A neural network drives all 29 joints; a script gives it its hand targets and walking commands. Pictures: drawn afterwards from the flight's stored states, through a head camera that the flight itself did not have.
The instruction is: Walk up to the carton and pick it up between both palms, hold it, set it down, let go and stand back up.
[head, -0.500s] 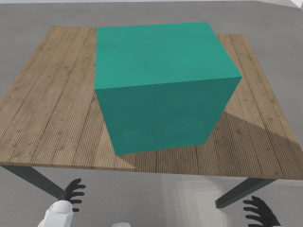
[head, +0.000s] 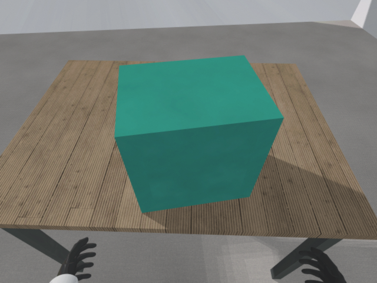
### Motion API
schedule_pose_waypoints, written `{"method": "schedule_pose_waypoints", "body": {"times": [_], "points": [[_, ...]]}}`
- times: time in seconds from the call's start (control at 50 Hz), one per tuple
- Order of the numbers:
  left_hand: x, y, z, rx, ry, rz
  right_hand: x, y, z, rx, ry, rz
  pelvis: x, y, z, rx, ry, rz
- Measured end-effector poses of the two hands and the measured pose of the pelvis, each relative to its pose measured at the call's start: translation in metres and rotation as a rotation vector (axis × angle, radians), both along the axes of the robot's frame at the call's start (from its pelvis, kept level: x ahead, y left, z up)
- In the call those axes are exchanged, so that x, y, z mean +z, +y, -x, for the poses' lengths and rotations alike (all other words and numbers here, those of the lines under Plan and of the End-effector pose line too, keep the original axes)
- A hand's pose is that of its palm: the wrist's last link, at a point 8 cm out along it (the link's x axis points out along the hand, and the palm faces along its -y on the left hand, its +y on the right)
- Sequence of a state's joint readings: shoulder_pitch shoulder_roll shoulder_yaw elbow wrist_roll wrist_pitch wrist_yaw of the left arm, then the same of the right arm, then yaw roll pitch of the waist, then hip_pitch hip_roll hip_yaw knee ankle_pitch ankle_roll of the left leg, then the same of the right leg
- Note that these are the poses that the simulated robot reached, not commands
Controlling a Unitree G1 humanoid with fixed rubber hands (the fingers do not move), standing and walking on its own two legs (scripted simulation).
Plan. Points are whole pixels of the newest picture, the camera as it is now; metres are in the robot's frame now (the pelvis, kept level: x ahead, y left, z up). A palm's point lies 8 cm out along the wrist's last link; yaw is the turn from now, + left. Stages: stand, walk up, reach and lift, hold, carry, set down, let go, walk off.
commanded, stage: reach and lift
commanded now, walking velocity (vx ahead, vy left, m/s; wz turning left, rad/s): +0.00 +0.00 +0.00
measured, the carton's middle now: (190, 137) +0.44 +0.03 +0.06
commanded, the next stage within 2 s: none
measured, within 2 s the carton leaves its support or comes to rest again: neither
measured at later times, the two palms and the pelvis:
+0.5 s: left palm out of the picture +0.13 +0.25 -0.03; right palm (351, 281) +0.16 -0.28 -0.02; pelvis +0.00 +0.00 +0.00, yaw +0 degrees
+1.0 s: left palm (76, 265) +0.15 +0.23 +0.02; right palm (355, 265) +0.18 -0.27 +0.02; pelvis -0.01 +0.00 +0.00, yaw +0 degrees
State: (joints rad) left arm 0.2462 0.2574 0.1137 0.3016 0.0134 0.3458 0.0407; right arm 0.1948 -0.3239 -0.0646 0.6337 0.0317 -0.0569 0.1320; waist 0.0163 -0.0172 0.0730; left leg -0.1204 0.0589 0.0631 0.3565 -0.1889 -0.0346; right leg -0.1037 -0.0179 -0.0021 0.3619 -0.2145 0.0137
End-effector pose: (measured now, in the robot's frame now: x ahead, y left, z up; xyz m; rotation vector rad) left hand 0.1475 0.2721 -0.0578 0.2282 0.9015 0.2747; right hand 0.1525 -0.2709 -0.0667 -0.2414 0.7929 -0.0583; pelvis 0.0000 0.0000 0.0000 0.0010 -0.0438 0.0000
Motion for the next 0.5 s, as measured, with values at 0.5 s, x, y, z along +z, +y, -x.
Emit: {"method": "schedule_pose_waypoints", "body": {"times": [0.5], "points": [[0.032, -0.025, 0.018, 0.027, -0.255, 0.019, 0.044, -0.008, -0.007, 0.033, -0.184, -0.072, 0.004, -0.002, 0.002, 0.004, 0.019, 0.006]]}}
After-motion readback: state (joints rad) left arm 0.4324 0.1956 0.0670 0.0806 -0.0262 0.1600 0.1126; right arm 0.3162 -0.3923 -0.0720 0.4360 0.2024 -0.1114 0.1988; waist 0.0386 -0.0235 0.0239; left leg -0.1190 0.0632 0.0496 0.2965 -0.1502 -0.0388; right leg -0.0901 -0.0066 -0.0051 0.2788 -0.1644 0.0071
